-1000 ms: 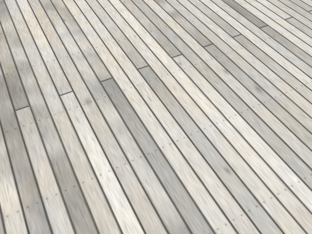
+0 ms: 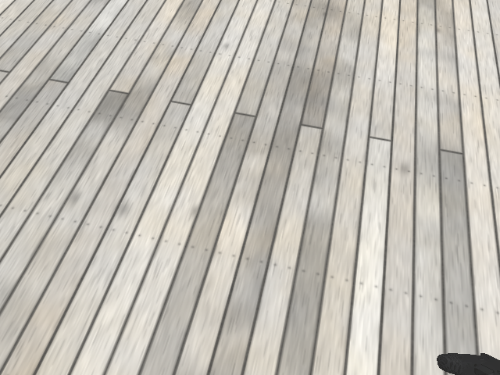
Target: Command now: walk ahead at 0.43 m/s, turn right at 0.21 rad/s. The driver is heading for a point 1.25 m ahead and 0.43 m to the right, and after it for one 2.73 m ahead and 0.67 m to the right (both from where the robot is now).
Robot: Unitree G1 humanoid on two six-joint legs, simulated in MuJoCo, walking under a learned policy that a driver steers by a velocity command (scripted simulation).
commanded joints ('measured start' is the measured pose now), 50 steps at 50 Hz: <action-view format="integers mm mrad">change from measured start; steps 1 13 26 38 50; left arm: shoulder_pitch -191 -84 -203 -224 -349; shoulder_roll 103 20 134 48 -18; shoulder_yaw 5 -4 47 -3 -47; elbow -153 -148 -289 -322 -354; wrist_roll -17 7 18 18 25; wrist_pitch -47 21 27 46 -58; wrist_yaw -11 -50 34 36 17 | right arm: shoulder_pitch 308 43 13 175 383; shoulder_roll -194 -194 -100 -131 -123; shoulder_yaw -65 -66 -27 -61 -10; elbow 21 14 -45 33 100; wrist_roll -29 18 -24 28 10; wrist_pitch -31 4 -15 -81 -88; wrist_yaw -22 -101 -50 -24 -31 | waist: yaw -197 -13 -92 -138 -148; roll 157 158 25 -140 166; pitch -123 -53 -87 -110 84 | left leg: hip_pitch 559 254 -266 197 145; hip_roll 384 200 -72 -43 159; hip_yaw -371 147 -231 -197 -509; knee -201 -106 482 -108 -431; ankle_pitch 600 1146 -90 62 -136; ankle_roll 231 29 -115 -54 173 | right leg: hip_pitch -649 -200 -10 -240 -628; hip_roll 62 143 42 116 60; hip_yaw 228 -22 535 601 197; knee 457 -71 -489 -280 204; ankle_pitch -51 384 618 -229 390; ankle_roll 17 12 -247 -107 45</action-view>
